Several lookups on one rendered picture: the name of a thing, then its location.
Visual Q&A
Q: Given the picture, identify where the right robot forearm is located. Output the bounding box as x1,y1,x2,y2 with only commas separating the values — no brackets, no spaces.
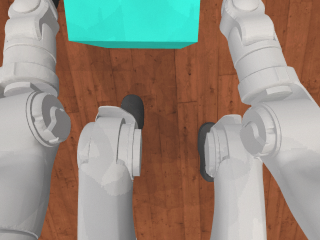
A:
219,0,320,108

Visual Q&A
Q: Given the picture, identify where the robot left thigh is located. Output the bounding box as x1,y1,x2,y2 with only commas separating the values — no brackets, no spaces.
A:
77,117,142,240

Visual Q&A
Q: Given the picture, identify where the robot right upper arm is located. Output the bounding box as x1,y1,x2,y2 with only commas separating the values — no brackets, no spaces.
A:
239,98,320,240

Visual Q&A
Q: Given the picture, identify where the left robot forearm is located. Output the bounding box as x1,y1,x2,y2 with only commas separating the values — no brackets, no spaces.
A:
0,0,60,99

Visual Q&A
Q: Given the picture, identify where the robot left upper arm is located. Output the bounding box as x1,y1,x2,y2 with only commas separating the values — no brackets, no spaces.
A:
0,90,71,240

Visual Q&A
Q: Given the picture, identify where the carton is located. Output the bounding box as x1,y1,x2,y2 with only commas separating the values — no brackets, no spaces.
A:
63,0,200,49

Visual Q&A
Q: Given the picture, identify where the robot left shin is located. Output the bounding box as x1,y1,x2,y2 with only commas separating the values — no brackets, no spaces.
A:
77,106,139,168

